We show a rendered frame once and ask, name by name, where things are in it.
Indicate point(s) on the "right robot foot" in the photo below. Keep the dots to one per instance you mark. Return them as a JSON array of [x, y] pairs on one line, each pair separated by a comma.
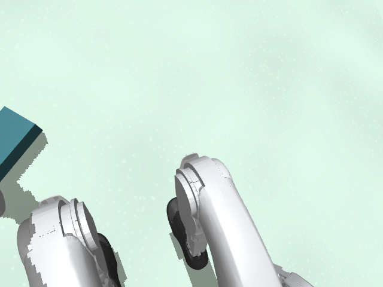
[[179, 231]]

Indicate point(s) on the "left robot foot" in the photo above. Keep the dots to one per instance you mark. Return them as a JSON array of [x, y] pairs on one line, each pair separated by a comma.
[[110, 259]]

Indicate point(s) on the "carton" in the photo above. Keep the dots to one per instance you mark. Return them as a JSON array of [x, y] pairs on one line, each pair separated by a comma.
[[16, 136]]

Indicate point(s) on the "right robot hand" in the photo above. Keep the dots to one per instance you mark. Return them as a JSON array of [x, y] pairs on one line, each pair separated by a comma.
[[290, 279]]

